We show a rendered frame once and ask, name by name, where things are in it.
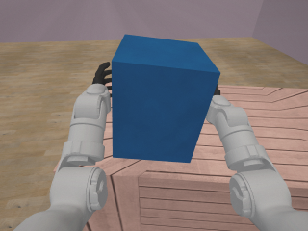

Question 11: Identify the left robot forearm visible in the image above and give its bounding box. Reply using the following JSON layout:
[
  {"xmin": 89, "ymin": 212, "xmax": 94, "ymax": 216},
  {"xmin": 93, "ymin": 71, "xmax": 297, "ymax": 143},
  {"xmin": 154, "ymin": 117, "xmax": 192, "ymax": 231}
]
[{"xmin": 49, "ymin": 83, "xmax": 112, "ymax": 204}]

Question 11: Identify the carton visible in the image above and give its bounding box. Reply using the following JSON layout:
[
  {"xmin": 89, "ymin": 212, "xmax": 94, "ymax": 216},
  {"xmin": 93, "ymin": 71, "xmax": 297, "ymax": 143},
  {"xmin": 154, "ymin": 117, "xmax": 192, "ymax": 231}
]
[{"xmin": 111, "ymin": 34, "xmax": 220, "ymax": 163}]

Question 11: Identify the pedestal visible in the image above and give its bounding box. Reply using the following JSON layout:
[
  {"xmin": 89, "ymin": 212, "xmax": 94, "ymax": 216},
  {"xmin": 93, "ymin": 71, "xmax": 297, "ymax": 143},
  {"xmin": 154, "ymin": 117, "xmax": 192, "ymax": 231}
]
[{"xmin": 53, "ymin": 82, "xmax": 308, "ymax": 231}]

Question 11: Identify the robot right hand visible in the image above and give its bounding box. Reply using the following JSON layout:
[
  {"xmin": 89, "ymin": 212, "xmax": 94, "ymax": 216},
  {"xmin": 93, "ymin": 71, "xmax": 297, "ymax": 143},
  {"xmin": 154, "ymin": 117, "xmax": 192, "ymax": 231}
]
[{"xmin": 214, "ymin": 84, "xmax": 220, "ymax": 95}]

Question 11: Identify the right robot forearm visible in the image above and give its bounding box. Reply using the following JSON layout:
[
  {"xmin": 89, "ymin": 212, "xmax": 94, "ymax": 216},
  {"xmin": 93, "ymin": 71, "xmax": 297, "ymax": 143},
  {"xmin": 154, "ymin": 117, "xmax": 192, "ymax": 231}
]
[{"xmin": 205, "ymin": 95, "xmax": 292, "ymax": 204}]

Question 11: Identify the robot left upper arm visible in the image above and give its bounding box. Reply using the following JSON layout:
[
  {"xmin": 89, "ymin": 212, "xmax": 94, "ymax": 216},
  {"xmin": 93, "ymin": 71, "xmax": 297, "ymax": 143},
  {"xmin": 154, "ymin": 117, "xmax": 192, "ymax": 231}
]
[{"xmin": 13, "ymin": 167, "xmax": 108, "ymax": 231}]

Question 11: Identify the robot left hand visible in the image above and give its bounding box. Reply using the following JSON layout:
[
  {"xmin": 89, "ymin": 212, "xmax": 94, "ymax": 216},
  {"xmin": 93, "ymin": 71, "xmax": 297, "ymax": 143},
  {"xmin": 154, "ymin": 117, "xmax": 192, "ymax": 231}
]
[{"xmin": 92, "ymin": 62, "xmax": 112, "ymax": 97}]

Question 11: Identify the robot right upper arm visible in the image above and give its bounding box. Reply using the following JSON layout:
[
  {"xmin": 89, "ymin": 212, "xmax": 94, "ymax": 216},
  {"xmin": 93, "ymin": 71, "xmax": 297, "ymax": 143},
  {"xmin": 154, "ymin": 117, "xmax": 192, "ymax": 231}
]
[{"xmin": 229, "ymin": 168, "xmax": 308, "ymax": 231}]

